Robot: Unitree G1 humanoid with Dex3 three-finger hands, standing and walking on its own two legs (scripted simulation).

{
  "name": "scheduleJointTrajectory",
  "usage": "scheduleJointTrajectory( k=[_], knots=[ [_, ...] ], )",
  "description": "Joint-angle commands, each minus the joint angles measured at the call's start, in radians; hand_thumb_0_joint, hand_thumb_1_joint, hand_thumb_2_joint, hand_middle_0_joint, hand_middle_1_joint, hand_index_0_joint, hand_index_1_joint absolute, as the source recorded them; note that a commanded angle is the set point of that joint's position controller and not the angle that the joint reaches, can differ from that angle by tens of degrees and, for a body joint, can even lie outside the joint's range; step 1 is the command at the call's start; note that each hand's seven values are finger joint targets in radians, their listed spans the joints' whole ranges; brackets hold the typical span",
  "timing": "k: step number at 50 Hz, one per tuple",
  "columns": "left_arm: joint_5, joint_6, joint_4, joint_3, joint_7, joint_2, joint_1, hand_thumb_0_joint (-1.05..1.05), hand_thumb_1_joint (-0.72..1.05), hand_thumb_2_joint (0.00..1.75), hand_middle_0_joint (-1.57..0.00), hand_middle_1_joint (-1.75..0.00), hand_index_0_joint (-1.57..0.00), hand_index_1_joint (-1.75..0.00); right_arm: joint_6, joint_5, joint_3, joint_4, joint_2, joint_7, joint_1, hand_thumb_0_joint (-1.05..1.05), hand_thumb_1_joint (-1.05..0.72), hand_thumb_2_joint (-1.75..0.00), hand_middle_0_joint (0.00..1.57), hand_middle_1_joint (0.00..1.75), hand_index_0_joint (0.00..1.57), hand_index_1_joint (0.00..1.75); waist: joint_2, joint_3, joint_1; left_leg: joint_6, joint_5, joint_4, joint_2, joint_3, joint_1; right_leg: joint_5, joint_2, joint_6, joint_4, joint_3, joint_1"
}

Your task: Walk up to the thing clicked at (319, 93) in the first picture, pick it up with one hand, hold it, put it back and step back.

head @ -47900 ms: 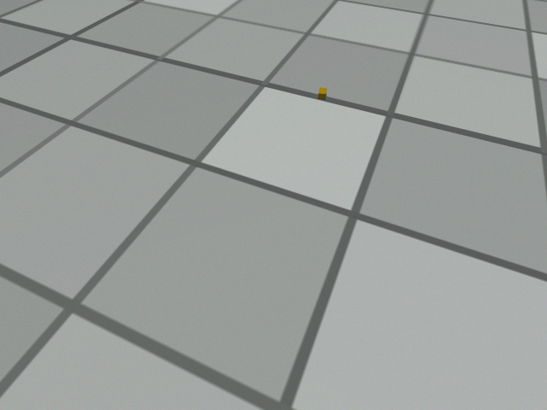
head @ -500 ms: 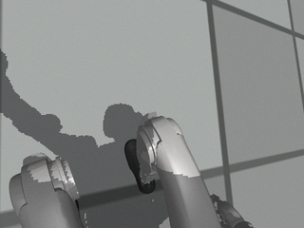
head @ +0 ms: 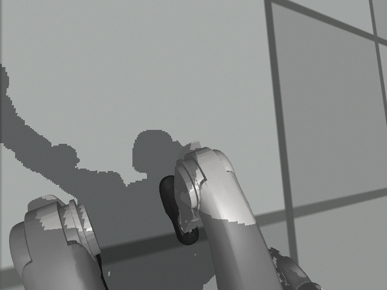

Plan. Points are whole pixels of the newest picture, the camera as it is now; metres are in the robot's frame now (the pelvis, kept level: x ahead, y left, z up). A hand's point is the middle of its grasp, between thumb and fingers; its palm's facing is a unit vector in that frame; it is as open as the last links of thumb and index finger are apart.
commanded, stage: rise first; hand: left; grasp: from above
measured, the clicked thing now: out of the picture +0.57 +0.29 -0.31
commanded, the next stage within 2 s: approach in 0.40 s
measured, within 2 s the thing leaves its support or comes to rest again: neither
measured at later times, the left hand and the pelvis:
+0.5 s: hand out of the picture +0.54 +0.32 -0.17, palm faces -0.45 -0.05 -0.89, open 12.0 cm; pelvis +0.00 +0.00 +0.00, yaw +0 degrees
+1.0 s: hand out of the picture +0.58 +0.28 -0.16, palm faces -0.39 -0.03 -0.92, open 11.6 cm; pelvis +0.00 +0.00 +0.00, yaw +0 degrees
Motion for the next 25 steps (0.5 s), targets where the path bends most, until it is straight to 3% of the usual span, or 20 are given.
scheduleJointTrajectory(
  k=[1,5,10,12,14,16,20,23,25],
  knots=[
    [-0.025,-0.009,-0.186,0.032,0.047,0.2,-0.354,0.0,-0.16,0.71,-0.41,-0.63,-0.4,-0.64,0.009,-0.001,-0.113,0.017,-0.321,-0.02,0.219,0.0,-0.9,-0.9,0.2,0.3,0.2,0.3,0.557,-0.697,-0.053,-0.048,0.288,-0.278,0.038,0.039,0.626,0.183,0.013,-0.087,-0.134,-0.123,0.317],
    [-0.015,-0.01,-0.157,0.033,0.039,0.192,-0.346,0.0,-0.17,0.72,-0.42,-0.61,-0.4,-0.63,0.01,-0.003,-0.119,0.021,-0.328,-0.019,0.222,0.0,-0.9,-0.9,0.2,0.3,0.2,0.3,0.558,-0.655,-0.061,-0.056,0.279,-0.291,0.038,0.016,0.631,0.165,0.006,-0.089,-0.131,-0.126,0.267],
    [-0.026,-0.011,-0.13,0.012,0.034,0.165,-0.328,0.0,-0.18,0.73,-0.4,-0.63,-0.39,-0.64,0.013,-0.007,-0.109,0.027,-0.314,-0.017,0.218,0.0,-0.9,-0.9,0.2,0.3,0.2,0.3,0.512,-0.651,-0.067,-0.039,0.267,-0.269,0.037,0.045,0.58,0.17,0.013,-0.084,-0.146,-0.12,0.319],
    [-0.015,-0.015,-0.153,0.024,0.04,0.199,-0.353,0.0,-0.17,0.73,-0.41,-0.62,-0.39,-0.64,0.017,-0.006,-0.108,0.026,-0.321,-0.019,0.221,0.0,-0.9,-0.9,0.2,0.3,0.2,0.3,0.524,-0.67,-0.067,-0.042,0.271,-0.28,0.039,0.04,0.585,0.173,0.013,-0.083,-0.145,-0.123,0.33],
    [-0.015,-0.013,-0.138,0.015,0.035,0.188,-0.339,0.0,-0.17,0.72,-0.41,-0.62,-0.4,-0.63,0.013,-0.006,-0.107,0.023,-0.317,-0.019,0.219,0.0,-0.9,-0.9,0.2,0.3,0.2,0.3,0.54,-0.658,-0.058,-0.043,0.268,-0.28,0.037,0.046,0.592,0.167,0.014,-0.087,-0.139,-0.12,0.321],
    [-0.009,-0.014,-0.157,0.037,0.042,0.219,-0.344,0.0,-0.17,0.72,-0.41,-0.61,-0.4,-0.63,0.015,-0.006,-0.11,0.016,-0.325,-0.019,0.221,0.0,-0.9,-0.9,0.2,0.3,0.2,0.3,0.538,-0.679,-0.058,-0.047,0.292,-0.282,0.039,0.038,0.611,0.184,0.01,-0.086,-0.139,-0.123,0.328],
    [-0.018,-0.011,-0.147,0.041,0.043,0.215,-0.34,0.0,-0.18,0.73,-0.4,-0.63,-0.38,-0.65,0.014,-0.008,-0.11,0.015,-0.333,-0.02,0.219,0.0,-0.9,-0.9,0.2,0.3,0.2,0.3,0.528,-0.652,-0.063,-0.047,0.27,-0.283,0.038,0.031,0.603,0.164,0.008,-0.086,-0.144,-0.126,0.307],
    [-0.016,-0.011,-0.18,0.04,0.047,0.224,-0.354,0.0,-0.19,0.74,-0.39,-0.63,-0.38,-0.65,0.014,-0.002,-0.107,0.008,-0.318,-0.021,0.212,0.0,-0.9,-0.9,0.2,0.3,0.2,0.3,0.549,-0.713,-0.049,-0.042,0.27,-0.28,0.038,0.051,0.61,0.172,0.016,-0.086,-0.141,-0.119,0.338],
    [-0.021,-0.009,-0.163,0.038,0.048,0.219,-0.34,0.0,-0.2,0.74,-0.39,-0.64,-0.37,-0.65,0.011,-0.003,-0.11,0.01,-0.32,-0.021,0.214,0.0,-0.9,-0.9,0.2,0.3,0.2,0.3,0.534,-0.685,-0.054,-0.038,0.257,-0.269,0.036,0.057,0.581,0.165,0.016,-0.086,-0.149,-0.119,0.337]
  ],
)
